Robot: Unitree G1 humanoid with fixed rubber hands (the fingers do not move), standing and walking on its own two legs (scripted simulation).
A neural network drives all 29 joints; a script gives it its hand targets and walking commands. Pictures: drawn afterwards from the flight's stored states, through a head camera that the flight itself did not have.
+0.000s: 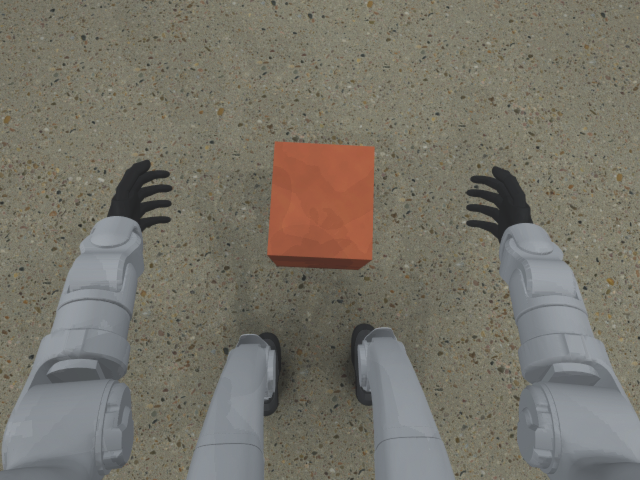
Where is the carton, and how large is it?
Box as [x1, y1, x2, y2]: [267, 141, 374, 269]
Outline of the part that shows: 275,141 267,249 268,256 277,265 282,266 358,269 371,259 374,147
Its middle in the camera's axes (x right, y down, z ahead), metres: +0.00 -0.06 +0.97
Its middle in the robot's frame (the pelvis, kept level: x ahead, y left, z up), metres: +0.51 -0.02 -0.56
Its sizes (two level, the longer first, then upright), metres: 0.256 0.224 0.251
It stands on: the floor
